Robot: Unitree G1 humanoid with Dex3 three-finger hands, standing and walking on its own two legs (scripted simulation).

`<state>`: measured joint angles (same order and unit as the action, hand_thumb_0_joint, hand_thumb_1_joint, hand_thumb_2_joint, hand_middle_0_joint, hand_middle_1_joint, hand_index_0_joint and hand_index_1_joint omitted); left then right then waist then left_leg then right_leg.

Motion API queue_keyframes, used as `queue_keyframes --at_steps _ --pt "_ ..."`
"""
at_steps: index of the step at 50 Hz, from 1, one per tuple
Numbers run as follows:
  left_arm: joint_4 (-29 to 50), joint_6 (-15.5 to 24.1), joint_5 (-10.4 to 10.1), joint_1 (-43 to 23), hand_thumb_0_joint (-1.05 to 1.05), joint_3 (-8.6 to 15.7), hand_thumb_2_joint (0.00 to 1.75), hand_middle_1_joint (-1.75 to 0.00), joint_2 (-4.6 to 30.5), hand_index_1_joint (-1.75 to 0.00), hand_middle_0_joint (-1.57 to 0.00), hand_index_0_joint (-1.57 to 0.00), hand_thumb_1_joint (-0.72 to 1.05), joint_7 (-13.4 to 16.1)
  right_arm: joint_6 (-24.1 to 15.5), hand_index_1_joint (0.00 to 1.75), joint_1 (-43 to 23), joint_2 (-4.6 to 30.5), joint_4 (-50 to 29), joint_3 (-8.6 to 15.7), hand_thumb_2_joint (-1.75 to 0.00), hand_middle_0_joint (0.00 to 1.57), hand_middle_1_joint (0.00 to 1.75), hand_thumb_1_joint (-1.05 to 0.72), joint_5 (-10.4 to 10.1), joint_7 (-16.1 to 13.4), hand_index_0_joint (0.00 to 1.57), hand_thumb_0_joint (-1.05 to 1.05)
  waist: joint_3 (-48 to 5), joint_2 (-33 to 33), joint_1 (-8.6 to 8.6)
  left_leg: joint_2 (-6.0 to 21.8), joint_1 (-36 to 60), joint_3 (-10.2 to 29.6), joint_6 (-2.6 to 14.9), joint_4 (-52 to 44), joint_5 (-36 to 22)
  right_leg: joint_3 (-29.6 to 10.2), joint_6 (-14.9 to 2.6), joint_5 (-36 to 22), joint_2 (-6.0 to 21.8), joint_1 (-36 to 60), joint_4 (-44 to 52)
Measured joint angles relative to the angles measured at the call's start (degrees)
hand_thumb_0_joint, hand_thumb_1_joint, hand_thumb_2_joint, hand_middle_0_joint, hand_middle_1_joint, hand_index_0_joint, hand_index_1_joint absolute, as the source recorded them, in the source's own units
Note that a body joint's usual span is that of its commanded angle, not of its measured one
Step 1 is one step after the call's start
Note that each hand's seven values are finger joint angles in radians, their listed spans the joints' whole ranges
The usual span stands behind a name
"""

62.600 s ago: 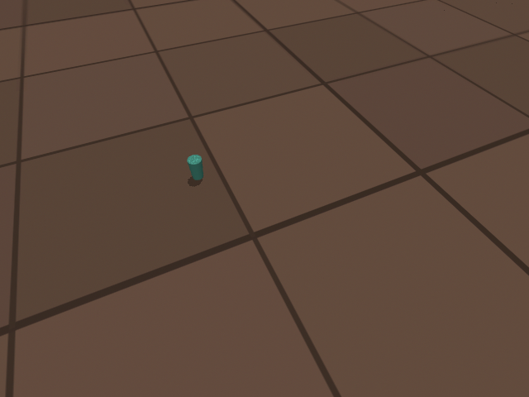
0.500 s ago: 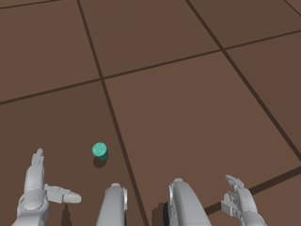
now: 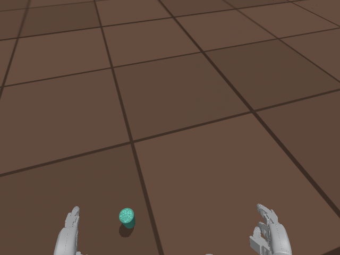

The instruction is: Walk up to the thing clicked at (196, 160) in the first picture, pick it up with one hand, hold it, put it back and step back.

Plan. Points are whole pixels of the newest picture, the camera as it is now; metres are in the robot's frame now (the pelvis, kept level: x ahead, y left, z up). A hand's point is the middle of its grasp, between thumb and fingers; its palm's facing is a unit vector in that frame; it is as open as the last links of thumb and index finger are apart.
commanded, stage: home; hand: left
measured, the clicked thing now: (128, 219) +0.42 +0.22 -0.66
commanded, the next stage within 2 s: stand in 1.48 s
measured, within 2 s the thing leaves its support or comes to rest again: neither
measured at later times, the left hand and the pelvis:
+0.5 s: hand out of the picture +0.15 +0.18 -0.05, palm faces +0.09 -0.95 -0.29, open 17.5 cm; pelvis -0.02 +0.00 +0.00, yaw +0 degrees
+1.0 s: hand out of the picture +0.15 +0.17 -0.05, palm faces +0.10 -0.95 -0.29, open 17.6 cm; pelvis -0.02 -0.01 +0.00, yaw +0 degrees
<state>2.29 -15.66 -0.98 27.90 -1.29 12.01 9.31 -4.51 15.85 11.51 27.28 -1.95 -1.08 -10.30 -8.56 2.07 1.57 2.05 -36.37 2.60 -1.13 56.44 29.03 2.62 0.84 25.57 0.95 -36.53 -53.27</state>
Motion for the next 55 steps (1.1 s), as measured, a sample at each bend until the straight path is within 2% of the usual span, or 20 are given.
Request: queue_keyframes --at_steps 8,22,55 --pt "-1.51 0.14 0.45 -1.01 -0.01 0.48 0.06 -0.06 0.25 -0.06 -0.06 -0.05 -0.53 -0.62 -1.51 0.30 -0.60 0.25 0.32 -0.05 -0.90 0.21 0.30 -0.90 0.64 0.52 0.21 0.01 1.55 -0.63 -0.42 -0.19 1.07 0.05 -0.04 -0.58 -0.80 0.05 -0.02 -0.71 0.16 1.11 0.53" --pt "-2.47 1.17 0.50 -1.41 -0.01 0.52 0.05 -0.06 0.02 -0.06 -0.06 -0.05 -0.54 -1.02 -2.26 0.30 1.19 0.36 1.30 -0.11 -0.90 0.21 0.30 -0.90 0.51 0.78 0.21 0.01 2.73 -0.48 0.11 0.03 1.40 -0.13 -0.19 -1.52 -2.34 -0.16 -0.24 -2.30 -0.09 1.27 1.35" --pt "-2.81 1.78 0.75 -1.38 -0.01 0.62 0.03 -0.05 -0.29 -0.05 -0.06 -0.05 -0.57 -1.68 -3.80 0.30 0.37 0.39 2.25 0.21 -0.90 0.21 0.30 -0.90 0.79 0.16 0.21 0.02 2.58 -0.52 -0.31 0.20 1.42 0.12 -0.65 -1.56 -2.43 0.06 -0.69 -2.07 -0.27 1.09 0.89"
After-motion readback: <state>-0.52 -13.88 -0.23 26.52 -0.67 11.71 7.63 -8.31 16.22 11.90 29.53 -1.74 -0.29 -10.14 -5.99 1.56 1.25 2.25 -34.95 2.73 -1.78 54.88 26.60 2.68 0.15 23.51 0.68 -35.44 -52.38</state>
